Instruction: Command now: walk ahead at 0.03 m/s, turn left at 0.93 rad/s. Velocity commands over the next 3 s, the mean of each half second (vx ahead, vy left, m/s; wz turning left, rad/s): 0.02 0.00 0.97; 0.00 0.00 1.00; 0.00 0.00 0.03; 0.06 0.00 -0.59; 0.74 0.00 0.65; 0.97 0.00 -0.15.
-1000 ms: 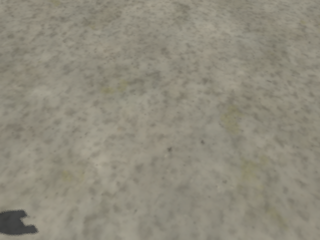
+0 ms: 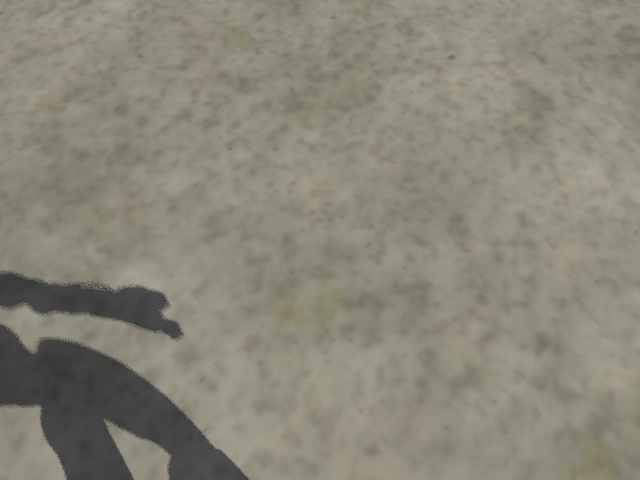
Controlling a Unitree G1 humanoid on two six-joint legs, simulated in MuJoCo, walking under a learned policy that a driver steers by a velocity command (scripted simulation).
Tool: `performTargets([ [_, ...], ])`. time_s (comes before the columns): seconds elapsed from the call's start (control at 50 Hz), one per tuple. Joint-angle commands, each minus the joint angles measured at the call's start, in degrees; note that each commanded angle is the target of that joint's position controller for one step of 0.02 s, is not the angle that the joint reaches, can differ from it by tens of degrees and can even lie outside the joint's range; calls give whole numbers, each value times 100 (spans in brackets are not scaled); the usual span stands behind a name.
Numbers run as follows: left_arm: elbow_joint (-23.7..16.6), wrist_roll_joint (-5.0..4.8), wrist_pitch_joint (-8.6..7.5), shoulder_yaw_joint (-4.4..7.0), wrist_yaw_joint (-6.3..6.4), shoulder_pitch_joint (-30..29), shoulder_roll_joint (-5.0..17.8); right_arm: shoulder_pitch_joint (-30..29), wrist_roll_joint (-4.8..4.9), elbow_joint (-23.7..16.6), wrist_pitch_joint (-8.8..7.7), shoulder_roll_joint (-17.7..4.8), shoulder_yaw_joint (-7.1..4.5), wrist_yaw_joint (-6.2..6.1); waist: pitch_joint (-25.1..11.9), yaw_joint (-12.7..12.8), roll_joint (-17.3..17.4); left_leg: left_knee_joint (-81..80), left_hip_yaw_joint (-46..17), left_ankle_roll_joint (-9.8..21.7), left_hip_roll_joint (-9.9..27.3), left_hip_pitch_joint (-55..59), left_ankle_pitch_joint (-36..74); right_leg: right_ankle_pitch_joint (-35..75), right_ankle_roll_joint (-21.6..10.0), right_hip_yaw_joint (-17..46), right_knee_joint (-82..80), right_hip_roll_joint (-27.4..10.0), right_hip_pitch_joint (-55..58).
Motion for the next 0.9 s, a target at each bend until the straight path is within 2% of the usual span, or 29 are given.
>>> performTargets([
  [0.02,-393,-99,-107,305,-64,-346,994,227,10,-407,21,-399,-117,128,-1066,-108,-964,-772,242,212,-23,799,183,1461,-1120,634,-479,-1564,742],
  [0.06,-337,-206,-138,348,-112,-316,1033,265,6,-430,82,-437,-177,187,-1041,-214,-913,-1631,393,434,-141,1236,426,1120,-836,426,-109,-1605,779],
  [0.08,-277,-248,-147,344,-129,-230,942,413,-1,-372,92,-464,-229,171,-1049,-292,-771,-2133,431,600,-301,1692,769,710,-560,212,303,-1471,579],
  [0.1,-137,-218,-139,304,-170,93,707,754,-32,-264,83,-714,-346,101,-989,-369,-199,-2696,21,877,-282,2458,1474,13,-152,-101,1152,-1126,-69],
  [0.12,-346,48,-101,216,-202,211,426,975,-59,-367,44,-1613,-561,-27,-859,-179,1862,-2983,-2297,1672,1250,3452,3888,-2642,493,-555,3205,-289,-1960],
  [0.14,-636,122,-117,217,-135,-398,506,747,-293,-597,-119,-1697,-517,17,-1257,-420,1717,-3212,-3305,2561,1651,3124,3670,-3067,552,716,4315,243,-2666],
  [0.16,-663,-2,-111,277,-76,-647,729,599,-321,-574,-241,-1474,-472,63,-1186,-472,1037,-3376,-2849,2388,1391,2964,2983,-2605,400,1076,4630,189,-2723],
  [0.18,-620,-59,-119,293,-20,-575,736,331,-201,-546,-298,-1319,-433,27,-994,-261,813,-3371,-2509,2050,1060,2800,2509,-2048,283,1215,4487,146,-2746],
  [0.2,-501,-23,-113,320,42,-403,772,56,-61,-589,-270,-1067,-359,-21,-962,-115,598,-3295,-2280,1793,880,2717,2301,-1684,278,1263,4334,74,-2712],
  [0.22,-470,20,-113,338,61,-297,798,-171,-16,-653,-225,-958,-302,-68,-973,-3,665,-3245,-2121,1699,738,2443,2443,-1437,317,1254,4237,124,-2445],
  [0.26,-419,-4,-140,319,5,-197,699,-222,-76,-705,-180,-863,-261,-135,-1155,55,687,-3169,-2050,1658,529,2294,2647,-1117,388,1243,4052,341,-2074],
  [0.34,-436,-75,-161,229,-56,-392,493,-137,-34,-691,-151,-962,-318,-203,-1160,-49,687,-3044,-2448,1604,349,2378,2214,-938,478,1407,2745,622,-1833],
  [0.46,-429,-122,-228,255,-169,-383,609,-248,-21,-755,-81,-1005,-359,-155,-1077,-129,988,-2918,-3280,1545,170,2106,1928,-1036,392,1613,1560,794,-1036],
  [0.52,-346,-146,-286,326,-215,-63,712,-465,39,-813,-54,-958,-345,-129,-1065,43,1022,-2708,-3511,1361,-105,1869,1773,-616,260,1540,379,724,-131],
  [0.54,-279,-133,-286,375,-203,117,790,-503,73,-833,-44,-854,-307,-123,-1092,122,850,-2458,-3365,1176,-344,1548,1237,-4,166,1525,-231,469,494],
  [0.56,-322,-63,-236,431,-166,120,1067,-51,35,-769,-27,-486,-205,-102,-1379,-123,-140,-1472,-2720,888,-844,942,-778,236,-245,2379,-377,-642,1345],
  [0.58,-357,115,-169,445,-148,12,1295,75,73,-897,-68,-540,-220,-85,-1064,-338,-1684,-241,-1459,551,-1574,-147,-1892,901,-1152,3745,-699,-1644,1260],
  [0.6,-494,171,-201,405,-123,-176,1044,128,-18,-812,-133,-1088,-377,-57,-839,-312,-1422,865,-1334,297,-1005,-455,-1599,723,-1507,3942,-774,-2045,923],
  [0.62,-604,113,-189,318,-57,-450,742,134,10,-672,-118,-1268,-448,-36,-688,-333,-1051,1272,-1153,202,-789,-438,-1151,363,-1358,3235,-707,-1717,729],
  [0.64,-660,50,-146,272,8,-610,601,201,10,-540,-64,-1173,-446,-49,-560,-340,-777,1525,-1023,120,-701,-443,-774,-13,-1117,2632,-653,-1310,625],
  [0.66,-675,-16,-113,247,70,-637,582,251,-15,-512,-22,-1020,-406,-51,-499,-290,-723,1872,-890,50,-641,-599,-484,26,-1040,2296,-633,-1162,669],
  [0.7,-640,4,-58,220,141,-442,628,126,46,-592,-11,-720,-296,-13,-411,-137,-735,1855,-471,-55,-442,-757,-223,503,-1068,1652,-690,-1018,761],
  [0.74,-562,56,-16,251,148,-87,733,-201,70,-740,-37,-560,-219,-6,-503,125,-853,1386,-243,-172,-212,-966,-147,804,-1186,1400,-700,-1128,1252],
  [0.78,-508,62,15,303,114,104,864,-341,36,-827,-49,-482,-180,22,-650,251,-904,942,-164,-241,-24,-936,-228,1049,-1285,1240,-681,-1327,1597],
  [0.86,-503,8,37,406,-22,-82,1102,-254,-6,-807,-38,-365,-134,111,-795,160,-971,-157,176,-104,72,5,-142,1334,-1160,532,-596,-1454,1319],
  [0.9,-469,-82,3,446,-110,-124,1159,-175,7,-760,24,-421,-174,145,-800,95,-1023,-685,389,35,-7,458,-88,1421,-1038,280,-448,-1535,1219],
])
